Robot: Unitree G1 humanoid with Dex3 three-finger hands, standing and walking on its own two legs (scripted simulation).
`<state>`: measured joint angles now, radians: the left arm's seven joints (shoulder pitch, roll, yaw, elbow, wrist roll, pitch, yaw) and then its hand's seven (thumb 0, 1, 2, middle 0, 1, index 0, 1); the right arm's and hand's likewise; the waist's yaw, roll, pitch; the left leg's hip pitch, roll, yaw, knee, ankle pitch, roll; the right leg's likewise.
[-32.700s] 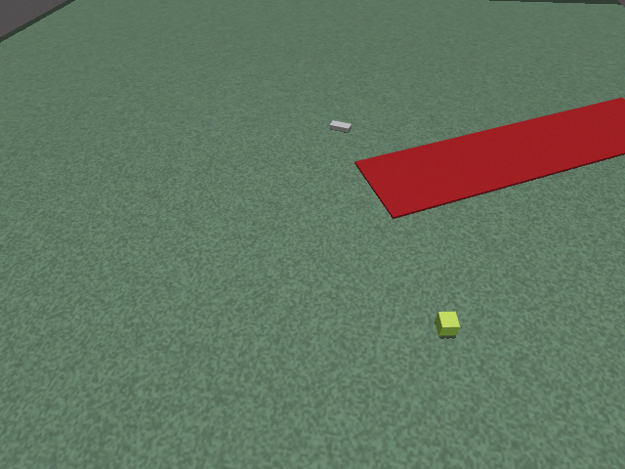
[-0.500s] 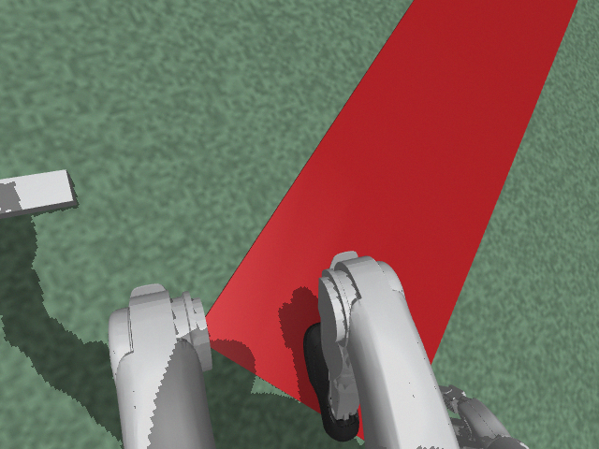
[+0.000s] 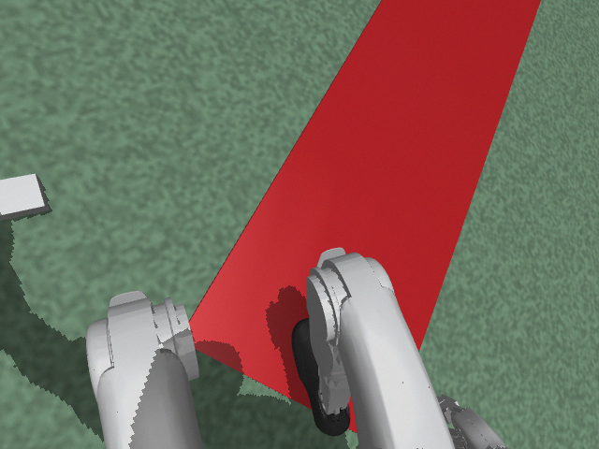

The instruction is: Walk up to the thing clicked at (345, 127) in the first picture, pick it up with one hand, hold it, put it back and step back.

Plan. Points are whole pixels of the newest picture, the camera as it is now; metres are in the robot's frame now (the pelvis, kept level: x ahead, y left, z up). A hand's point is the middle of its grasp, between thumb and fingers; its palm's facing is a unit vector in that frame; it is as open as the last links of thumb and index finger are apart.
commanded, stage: rise first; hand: left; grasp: from above
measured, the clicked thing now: out of the picture +0.47 +0.36 -0.31
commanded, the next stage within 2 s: approach in 0.64 s
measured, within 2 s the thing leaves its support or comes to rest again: neither
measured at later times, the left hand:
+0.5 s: hand out of the picture +0.43 +0.39 -0.18, palm faces -0.41 -0.15 -0.90, open 14.1 cm
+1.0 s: hand out of the picture +0.44 +0.37 -0.19, palm faces -0.43 -0.11 -0.89, open 14.0 cm
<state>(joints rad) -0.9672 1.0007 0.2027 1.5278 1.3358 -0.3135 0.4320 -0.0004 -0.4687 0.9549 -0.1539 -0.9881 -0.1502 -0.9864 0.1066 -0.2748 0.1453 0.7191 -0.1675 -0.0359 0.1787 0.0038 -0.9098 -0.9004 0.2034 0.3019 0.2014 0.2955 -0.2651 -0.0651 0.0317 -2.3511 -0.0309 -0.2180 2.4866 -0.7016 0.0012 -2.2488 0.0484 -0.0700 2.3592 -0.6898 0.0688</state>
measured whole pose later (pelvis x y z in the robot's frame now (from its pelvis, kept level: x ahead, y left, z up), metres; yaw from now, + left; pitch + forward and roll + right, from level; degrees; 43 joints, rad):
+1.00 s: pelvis +0.00 +0.00 +0.00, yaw +0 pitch +32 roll -15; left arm -1.05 0.98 0.08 1.54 1.33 -0.30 0.40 0.00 -0.54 1.01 -0.09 -1.08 -0.09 -1.08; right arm 0.13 -0.28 0.16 0.69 -0.17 -0.05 0.19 0.00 -0.91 -0.90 0.20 0.30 0.20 0.30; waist -0.28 -0.07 0.03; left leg -2.36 -0.03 -0.21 2.47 -0.68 0.01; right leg -2.25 0.04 -0.07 2.34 -0.67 0.06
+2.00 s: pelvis -0.01 +0.01 +0.00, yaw -2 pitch +29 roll -16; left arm -1.10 1.05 0.13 1.71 1.40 -0.27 0.55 0.00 -0.53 1.01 -0.09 -1.00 -0.08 -1.01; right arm 0.09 -0.32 0.24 0.62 -0.21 -0.10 0.20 0.00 -0.89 -0.90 0.20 0.30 0.20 0.30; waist -0.36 -0.11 0.10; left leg -2.37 -0.02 -0.23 2.51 -0.68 0.03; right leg -2.25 0.04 -0.10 2.35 -0.65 0.06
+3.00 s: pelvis -0.01 +0.01 -0.01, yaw -5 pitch +26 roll -18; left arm -1.08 1.15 0.13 1.77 1.34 -0.27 0.61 0.00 -0.49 0.96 -0.09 -1.03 -0.09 -1.03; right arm 0.07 -0.35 0.32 0.61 -0.24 -0.20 0.24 0.00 -0.90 -0.90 0.20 0.30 0.20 0.30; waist -0.38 -0.17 0.20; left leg -2.34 0.00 -0.29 2.56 -0.72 0.01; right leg -2.22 0.06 -0.14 2.36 -0.64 0.08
